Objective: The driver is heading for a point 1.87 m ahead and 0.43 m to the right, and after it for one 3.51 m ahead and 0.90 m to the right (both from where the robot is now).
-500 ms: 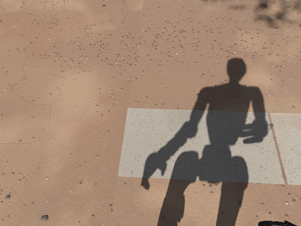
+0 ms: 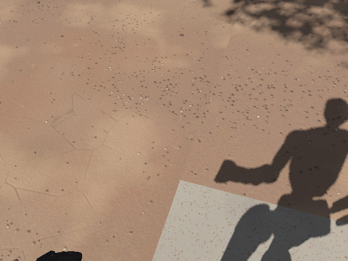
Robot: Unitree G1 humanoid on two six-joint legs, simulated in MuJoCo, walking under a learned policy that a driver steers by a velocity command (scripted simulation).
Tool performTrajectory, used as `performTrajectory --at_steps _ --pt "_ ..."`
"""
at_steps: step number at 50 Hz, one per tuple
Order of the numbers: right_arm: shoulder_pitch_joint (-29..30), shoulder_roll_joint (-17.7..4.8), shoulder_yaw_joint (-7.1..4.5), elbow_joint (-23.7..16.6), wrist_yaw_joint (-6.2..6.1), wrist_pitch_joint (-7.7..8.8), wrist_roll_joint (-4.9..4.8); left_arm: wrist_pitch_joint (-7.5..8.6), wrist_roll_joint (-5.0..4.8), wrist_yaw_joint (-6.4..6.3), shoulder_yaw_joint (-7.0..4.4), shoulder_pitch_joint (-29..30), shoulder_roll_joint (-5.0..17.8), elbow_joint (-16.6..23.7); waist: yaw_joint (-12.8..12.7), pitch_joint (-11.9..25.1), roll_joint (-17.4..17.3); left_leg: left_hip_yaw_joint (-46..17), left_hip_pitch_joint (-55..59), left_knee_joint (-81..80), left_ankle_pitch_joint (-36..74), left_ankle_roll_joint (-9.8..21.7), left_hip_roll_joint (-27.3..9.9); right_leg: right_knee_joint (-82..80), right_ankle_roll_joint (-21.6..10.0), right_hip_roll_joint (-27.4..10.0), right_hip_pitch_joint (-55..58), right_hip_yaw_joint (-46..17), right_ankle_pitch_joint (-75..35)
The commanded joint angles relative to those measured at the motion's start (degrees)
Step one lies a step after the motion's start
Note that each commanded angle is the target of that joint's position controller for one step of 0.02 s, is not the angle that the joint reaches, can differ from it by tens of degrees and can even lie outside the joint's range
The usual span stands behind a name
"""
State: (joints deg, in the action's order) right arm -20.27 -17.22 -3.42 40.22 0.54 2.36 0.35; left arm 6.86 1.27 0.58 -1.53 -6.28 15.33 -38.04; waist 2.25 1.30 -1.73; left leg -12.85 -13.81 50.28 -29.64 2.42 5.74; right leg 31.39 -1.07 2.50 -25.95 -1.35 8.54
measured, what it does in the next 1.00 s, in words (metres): walks ahead, turning right: left foot, then right foot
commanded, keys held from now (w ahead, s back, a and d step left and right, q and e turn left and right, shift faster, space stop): e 0.82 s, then no key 0.12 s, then q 0.06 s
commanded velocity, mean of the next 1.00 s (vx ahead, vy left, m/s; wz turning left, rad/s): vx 0.11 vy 0.00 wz -0.30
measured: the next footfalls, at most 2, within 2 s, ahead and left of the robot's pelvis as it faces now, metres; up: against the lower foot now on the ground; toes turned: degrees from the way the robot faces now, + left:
left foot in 0.34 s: +0.25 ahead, +0.10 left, +0.00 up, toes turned -5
right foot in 0.68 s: +0.18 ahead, -0.18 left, +0.00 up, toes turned -17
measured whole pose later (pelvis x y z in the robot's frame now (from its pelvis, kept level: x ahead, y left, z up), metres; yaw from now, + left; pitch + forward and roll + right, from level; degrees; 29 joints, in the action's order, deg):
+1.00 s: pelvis +0.13 -0.08 +0.01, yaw -23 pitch +2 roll +2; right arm -7.3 -16.3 -3.9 43.0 -1.9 -1.5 -0.2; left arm -2.3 1.0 -2.1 -1.9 -9.4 14.6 -33.9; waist -0.2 -1.2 -1.5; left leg -1.6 -27.9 52.3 -19.6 -4.4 -0.3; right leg 28.4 -4.2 4.3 -19.2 -4.4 10.5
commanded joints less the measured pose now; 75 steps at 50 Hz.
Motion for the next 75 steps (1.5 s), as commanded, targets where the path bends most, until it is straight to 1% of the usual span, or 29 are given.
performTrajectory --at_steps 1,6,7,8,9,10,14,15,16,17,18,19,20,25,33,34,35,36,37,39,43,52,56,58,62,67,70,72,75 --pt "0.08 -2.75 0.08 -0.62 2.97 4.47 4.99 0.05 1.33 0.04 -0.44 -15.77 3.14 -0.45 -7.87 0.47 11.07 1.91 -41.68 27.31 4.22 -1.14 -1.88 -15.23 -13.86 -20.01 35.18 -32.78 17.32" --pt "6.02 -0.34 1.63 -2.29 1.99 3.44 5.07 0.87 -0.42 -0.46 0.03 -6.82 1.83 1.42 -0.96 6.89 5.27 8.87 -20.54 7.8 4.46 -7.62 -10.64 -14.7 -13.6 -12.83 18.77 -11.7 -36.56" --pt "6.59 -0.91 1.47 -2.18 1.37 0.98 1.5 -0.43 -0.15 -0.47 -2.25 -11.85 7.98 -2.64 -1.44 2.21 -1.29 13.99 -13.98 2.92 11.31 -5.83 -5.34 -12.05 -10.45 -12.02 12.66 -8.49 -49.43" --pt "5.31 1.78 2.35 -2.06 1.08 -0.04 0.96 -1.27 -0.35 -0.42 -2.81 -13.53 9.52 -3.73 -0.63 2.46 3.27 14.19 -10.72 -2.89 15.01 -5.08 -4.24 -11.56 -8.9 -9.73 11.47 -5.85 -51.27" --pt "2.89 0.32 2.88 -1.07 2.97 1.06 3.03 0.8 1.07 2.3 -3.03 -5.19 10.04 0.86 1.01 5.13 10.63 13.29 -7.51 -6.35 18.95 -7.37 -6.89 -14.26 -12.38 -8.02 7.67 -4.12 -40.86" --pt "4.15 -0.16 2.58 -0.57 3.63 0.94 3.46 1.19 1.66 3.48 -2.96 -3.67 8.93 1.39 1.15 3.91 8.56 12.91 -4.24 -7.15 20.94 -7.77 -7.19 -13.85 -13.24 -9.05 4.31 -6.57 -37.01" --pt "10.58 -3.62 1.84 -2.23 0.15 2.37 1.99 0.64 0.88 3.57 -5.23 -10.2 10.85 0.67 -2.91 3.52 4.9 11.71 -9.59 -16.12 20.79 -4.74 -7.51 -10.56 -16.61 -15.8 15.63 -16.64 -33.68" --pt "16.8 -1.91 1.02 -5.53 -1.76 1.85 -1.9 -3.14 -5.88 0.45 -3.79 -12.19 7.51 -1.51 -3.79 4.34 9.69 11.0 -8.61 -24.57 25.71 -2.26 -4.02 -6.83 -11.03 -10.65 20.01 -14.89 -33.35" --pt "15.03 -2.84 0.87 -5.47 -2.32 1.93 -2.04 -4.92 -5.85 -1.18 -3.36 -11.94 7.0 -1.3 -2.11 6.06 9.86 10.73 -3.4 -28.8 33.52 -0.68 -4.95 -3.79 -8.17 -8.8 19.49 -13.73 -31.04" --pt "10.61 -6.24 -0.21 -4.65 -2.7 2.08 -0.51 -5.39 -4.24 -2.0 -3.03 -11.08 5.96 0.29 -1.01 9.71 6.64 6.5 7.25 -27.91 44.77 2.39 -11.26 2.2 -5.33 -6.56 13.33 -12.12 -23.42" --pt "8.18 -10.13 -1.41 -4.6 -3.17 0.95 0.67 -5.21 -2.27 -2.02 -2.01 -13.65 2.3 1.76 -1.99 13.21 -4.73 -2.87 20.92 -24.23 63.11 9.3 -23.45 11.49 -1.8 -0.9 -0.88 -7.93 0.28" --pt "5.05 -7.74 -1.37 -3.43 -3.14 -0.6 0.0 -5.26 -1.79 -1.84 -1.9 -15.3 3.33 1.79 -0.39 14.81 -12.02 -11.71 23.93 -25.97 63.16 16.46 -32.2 21.7 1.01 2.37 -10.15 -3.4 31.26" --pt "4.47 -5.14 -0.73 -3.63 -3.07 -1.31 -0.03 -5.91 -2.67 -1.61 -3.21 -14.57 7.61 1.18 0.27 12.44 -7.87 -11.68 20.24 -27.56 54.42 16.95 -32.37 32.64 2.77 -0.34 -12.9 -3.58 31.25" --pt "18.83 -4.56 -0.9 -5.56 -2.16 -1.53 0.71 -11.08 -2.33 -2.36 -3.53 -12.01 5.77 2.23 -4.61 1.8 -7.24 7.82 -1.93 -33.33 38.42 9.58 -21.18 32.73 6.39 -3.92 -5.1 0.03 16.41" --pt "16.64 -7.01 -2.2 -2.17 -2.26 -2.28 -1.7 -9.87 -1.67 0.14 -4.21 -10.3 6.87 4.5 -4.02 6.16 -6.66 14.69 -0.32 -23.68 27.94 4.31 -21.75 2.13 -0.37 -2.04 12.17 6.06 1.71" --pt "13.81 -5.08 -1.85 -0.86 -2.18 -2.62 -1.2 -9.69 -1.08 -0.4 -5.14 -11.4 9.18 4.4 -3.82 4.03 -0.45 18.23 -5.58 -15.89 18.63 0.04 -18.59 -3.43 -2.66 -3.63 15.93 1.15 -5.46" --pt "12.25 -1.7 -0.8 -2.19 -1.92 -2.94 1.3 -9.53 -0.71 -1.66 -6.78 -11.19 16.61 6.42 -1.65 2.51 19.36 23.34 -19.96 2.9 -2.63 -6.53 -10.28 -8.67 -9.48 -18.86 21.71 -20.66 -21.92" --pt "19.27 -3.76 -1.29 -4.77 -2.51 -2.77 0.91 -8.63 1.02 -1.09 -6.42 -11.86 17.55 7.65 -6.09 4.18 19.42 13.41 -25.95 14.38 -9.13 -6.82 -5.34 -12.91 -18.75 -24.03 17.65 -29.54 -20.87" --pt "20.69 -5.02 -1.82 -4.94 -2.98 -2.82 -0.25 -7.7 1.44 -0.82 -5.96 -10.49 15.71 7.45 -6.02 3.46 13.98 10.44 -27.48 18.66 -5.48 -5.98 -6.24 -13.78 -17.92 -21.61 16.38 -26.78 -13.11" --pt "17.55 -5.3 -2.49 -2.51 -3.88 -3.22 -0.04 -7.43 -0.85 -1.39 -4.74 -4.16 11.32 7.96 -2.89 2.66 9.09 8.86 -26.91 17.71 3.37 -5.56 -7.89 -11.9 -11.69 -16.03 15.59 -20.13 -7.36" --pt "14.86 -3.78 -2.17 -1.58 -3.31 -3.01 -0.36 -8.15 -0.85 -2.77 -3.32 -2.13 8.17 8.89 -1.7 6.31 8.91 9.95 -22.03 16.01 10.24 -6.87 -5.9 -10.06 -10.74 -13.04 16.01 -15.93 -14.62" --pt "13.75 -1.66 -0.41 -0.22 -1.56 -3.09 -0.72 -8.09 0.53 -1.84 -1.24 -2.7 4.16 5.38 -4.06 3.11 9.28 11.29 -6.25 -8.81 8.85 -5.87 -8.35 -12.56 -11.84 -13.08 11.54 -16.67 3.17" --pt "12.25 -4.51 -0.62 -0.32 -1.06 -2.35 0.0 -7.56 -0.44 -1.87 -1.97 -3.01 7.04 2.98 -2.52 0.42 6.87 11.48 -0.27 -23.48 21.12 -2.5 -7.82 -10.27 -7.95 -10.85 11.06 -15.76 5.46" --pt "12.51 -8.91 -1.68 -0.55 -1.13 -2.08 -0.61 -7.04 0.39 -2.28 -2.38 -3.25 7.11 3.99 -5.0 1.44 -2.75 5.42 -2.65 -21.97 28.68 1.42 -11.39 -6.11 -4.16 -4.69 11.31 -7.85 5.92" --pt "13.63 -7.46 -1.46 -2.68 -1.48 -1.79 -0.37 -7.83 0.28 -2.96 -2.76 0.67 4.21 4.77 -3.51 0.46 -9.3 -6.11 -6.56 -28.22 23.86 5.5 -16.25 3.52 -0.93 0.03 11.68 0.69 5.57" --pt "13.6 -7.23 -1.66 -5.77 -2.43 -2.86 -1.13 -7.65 -0.11 -2.18 -4.14 -2.33 4.33 4.85 -3.66 1.77 -3.0 -4.53 -11.75 -22.22 18.08 2.97 -11.84 -1.31 -3.84 -3.9 16.31 -1.91 5.64" --pt "12.58 -5.74 -1.75 -7.57 -2.33 -3.47 -1.06 -7.18 0.51 -2.29 -4.96 -5.67 7.72 4.69 -3.93 2.78 14.69 9.71 -22.32 7.32 -3.99 -4.21 -4.59 -15.15 -16.37 -25.3 20.09 -23.8 -1.68" --pt "10.9 -7.13 -3.07 -6.6 -2.04 -4.28 -1.58 -6.16 0.48 -2.86 -4.08 -2.91 6.28 5.67 -2.1 2.28 5.69 6.89 -23.43 21.85 -2.77 -5.36 -7.1 -14.63 -16.97 -24.73 16.82 -18.98 -5.47" --pt "10.42 -3.81 -2.09 -6.28 -1.97 -5.43 -1.58 -6.35 -0.12 -3.41 -4.11 0.41 7.15 5.28 -1.66 0.66 6.22 10.52 -20.67 16.82 5.41 -6.45 -8.1 -14.55 -12.87 -17.9 14.14 -6.11 -6.14"
Keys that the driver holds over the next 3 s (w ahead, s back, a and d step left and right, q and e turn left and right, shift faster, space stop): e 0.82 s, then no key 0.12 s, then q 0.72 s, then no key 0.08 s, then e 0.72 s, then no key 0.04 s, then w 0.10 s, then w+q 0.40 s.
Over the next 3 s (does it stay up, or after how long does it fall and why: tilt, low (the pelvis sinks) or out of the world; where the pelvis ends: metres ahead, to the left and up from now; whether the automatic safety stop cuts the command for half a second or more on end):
stays up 0.24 -0.06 0.02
